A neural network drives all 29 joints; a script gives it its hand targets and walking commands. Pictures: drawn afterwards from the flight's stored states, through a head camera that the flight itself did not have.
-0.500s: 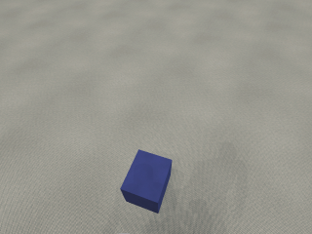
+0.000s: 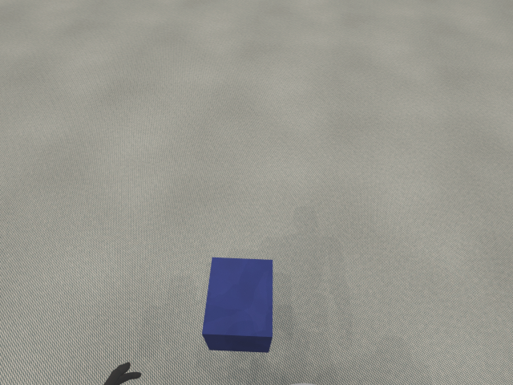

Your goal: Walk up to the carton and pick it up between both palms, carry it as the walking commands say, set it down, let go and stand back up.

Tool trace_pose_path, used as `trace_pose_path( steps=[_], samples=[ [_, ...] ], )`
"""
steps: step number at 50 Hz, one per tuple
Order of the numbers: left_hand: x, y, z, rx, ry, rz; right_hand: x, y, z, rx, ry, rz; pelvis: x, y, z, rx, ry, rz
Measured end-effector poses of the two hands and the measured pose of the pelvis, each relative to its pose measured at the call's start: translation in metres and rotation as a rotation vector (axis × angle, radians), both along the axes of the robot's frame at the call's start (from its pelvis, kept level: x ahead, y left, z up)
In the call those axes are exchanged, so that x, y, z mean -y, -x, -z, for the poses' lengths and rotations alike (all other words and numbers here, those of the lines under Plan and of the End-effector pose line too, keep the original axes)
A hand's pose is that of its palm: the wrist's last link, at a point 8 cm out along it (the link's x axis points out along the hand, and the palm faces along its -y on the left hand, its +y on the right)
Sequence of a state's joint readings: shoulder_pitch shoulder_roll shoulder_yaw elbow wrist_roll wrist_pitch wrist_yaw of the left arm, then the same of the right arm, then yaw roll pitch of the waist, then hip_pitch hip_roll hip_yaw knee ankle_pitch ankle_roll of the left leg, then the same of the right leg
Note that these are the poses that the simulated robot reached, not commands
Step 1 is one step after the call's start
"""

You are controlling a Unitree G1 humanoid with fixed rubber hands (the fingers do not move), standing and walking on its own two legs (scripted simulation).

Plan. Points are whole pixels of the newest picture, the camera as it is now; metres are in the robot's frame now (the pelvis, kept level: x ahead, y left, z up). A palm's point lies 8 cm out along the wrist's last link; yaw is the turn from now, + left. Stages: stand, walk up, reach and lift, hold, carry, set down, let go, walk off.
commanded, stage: walk up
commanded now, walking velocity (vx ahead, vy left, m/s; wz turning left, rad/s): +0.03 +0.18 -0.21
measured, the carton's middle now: (240, 305) +0.45 +0.02 -0.66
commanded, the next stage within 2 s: none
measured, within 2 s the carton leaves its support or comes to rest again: neither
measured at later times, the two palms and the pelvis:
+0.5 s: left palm out of the picture +0.10 +0.31 -0.15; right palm out of the picture +0.00 -0.19 -0.11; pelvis +0.04 +0.06 +0.01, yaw -3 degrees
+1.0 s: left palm out of the picture +0.14 +0.20 -0.14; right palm out of the picture +0.03 -0.23 -0.15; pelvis +0.07 -0.01 +0.00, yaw -4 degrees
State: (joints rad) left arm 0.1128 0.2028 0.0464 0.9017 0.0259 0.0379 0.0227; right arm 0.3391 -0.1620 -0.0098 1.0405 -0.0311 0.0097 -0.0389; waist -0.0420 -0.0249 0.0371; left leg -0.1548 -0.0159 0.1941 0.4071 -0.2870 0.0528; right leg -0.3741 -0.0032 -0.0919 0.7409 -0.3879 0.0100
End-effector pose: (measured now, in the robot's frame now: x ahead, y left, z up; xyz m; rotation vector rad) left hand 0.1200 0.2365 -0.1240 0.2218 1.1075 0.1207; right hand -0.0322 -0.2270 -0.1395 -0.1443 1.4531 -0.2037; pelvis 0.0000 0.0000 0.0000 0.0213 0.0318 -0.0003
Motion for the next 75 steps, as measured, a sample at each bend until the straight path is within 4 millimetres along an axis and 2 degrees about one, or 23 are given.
trace_pose_path(
  steps=[2, 4, 6, 10, 15, 17, 21, 24, 29, 33, 36, 38, 44, 52, 59, 68, 71, 75],
  samples=[
    [0.006, -0.014, 0.001, 0.029, 0.009, 0.013, -0.008, 0.006, 0.009, -0.029, -0.016, 0.016, -0.006, -0.006, 0.006, -0.001, -0.012, 0.012],
    [0.005, -0.017, 0.002, 0.032, 0.006, 0.012, -0.016, 0.006, 0.016, -0.042, -0.035, 0.018, -0.013, -0.01, 0.008, 0.006, 0.002, 0.02],
    [-0.004, -0.005, 0.001, -0.001, -0.005, -0.002, -0.025, -0.005, 0.014, -0.027, -0.044, 0.016, -0.018, -0.014, 0.005, 0.012, -0.001, 0.029],
    [-0.033, 0.034, 0.0, -0.124, -0.029, -0.04, -0.036, -0.04, 0.004, 0.053, -0.043, 0.005, -0.032, -0.021, -0.005, 0.025, -0.014, 0.044],
    [-0.066, 0.063, 0.018, -0.241, -0.008, -0.063, -0.045, -0.073, -0.002, 0.114, 0.004, -0.019, -0.055, -0.038, 0.001, 0.039, 0.01, 0.03],
    [-0.077, 0.065, 0.031, -0.269, -0.001, -0.071, -0.046, -0.074, 0.0, 0.112, 0.053, -0.02, -0.064, -0.042, 0.01, 0.035, 0.025, 0.03],
    [-0.083, 0.047, 0.034, -0.289, 0.017, -0.053, -0.044, -0.054, -0.018, 0.066, 0.123, 0.027, -0.065, -0.043, 0.002, 0.025, 0.051, 0.045],
    [-0.078, 0.023, 0.03, -0.25, 0.042, -0.026, -0.038, -0.038, -0.03, 0.025, 0.148, 0.053, -0.062, -0.044, -0.004, 0.024, 0.068, 0.051],
    [-0.058, -0.01, 0.023, -0.189, 0.067, 0.017, -0.023, -0.032, -0.034, 0.021, 0.152, 0.062, -0.051, -0.045, -0.008, 0.02, 0.073, 0.065],
    [-0.034, -0.034, 0.016, -0.134, 0.055, 0.055, -0.004, -0.03, -0.024, 0.024, 0.121, 0.072, -0.032, -0.046, -0.005, 0.019, 0.059, 0.071],
    [-0.018, -0.044, 0.015, -0.084, 0.012, 0.066, 0.013, -0.034, -0.003, 0.021, 0.072, 0.079, -0.012, -0.05, 0.007, 0.018, 0.013, 0.081],
    [-0.007, -0.04, 0.012, -0.084, -0.01, 0.071, 0.021, -0.039, 0.008, 0.019, 0.045, 0.077, -0.005, -0.051, 0.009, 0.022, 0.019, 0.092],
    [0.02, -0.026, -0.002, -0.111, -0.002, 0.052, 0.014, -0.057, 0.007, 0.025, -0.029, 0.075, 0.006, -0.06, -0.005, 0.025, 0.015, 0.095],
    [0.033, -0.02, 0.016, -0.134, 0.057, 0.018, -0.001, -0.064, 0.002, 0.022, -0.028, 0.066, 0.009, -0.068, -0.003, 0.041, 0.028, 0.076],
    [0.027, 0.001, 0.018, -0.188, 0.054, -0.019, -0.001, -0.075, -0.004, 0.043, -0.015, 0.056, 0.009, -0.072, -0.007, 0.048, 0.023, 0.074],
    [-0.01, 0.031, 0.022, -0.225, -0.042, -0.057, 0.023, -0.075, 0.005, 0.074, 0.048, 0.047, 0.005, -0.045, 0.007, 0.039, 0.024, 0.068],
    [-0.009, 0.04, 0.023, -0.221, -0.057, -0.05, 0.03, -0.072, 0.009, 0.093, 0.048, 0.043, 0.01, -0.034, 0.011, 0.043, 0.015, 0.071],
    [0.002, 0.061, 0.019, -0.207, -0.059, -0.053, 0.038, -0.074, 0.013, 0.106, 0.032, 0.016, 0.016, -0.02, 0.011, 0.041, 0.007, 0.072]
  ],
)
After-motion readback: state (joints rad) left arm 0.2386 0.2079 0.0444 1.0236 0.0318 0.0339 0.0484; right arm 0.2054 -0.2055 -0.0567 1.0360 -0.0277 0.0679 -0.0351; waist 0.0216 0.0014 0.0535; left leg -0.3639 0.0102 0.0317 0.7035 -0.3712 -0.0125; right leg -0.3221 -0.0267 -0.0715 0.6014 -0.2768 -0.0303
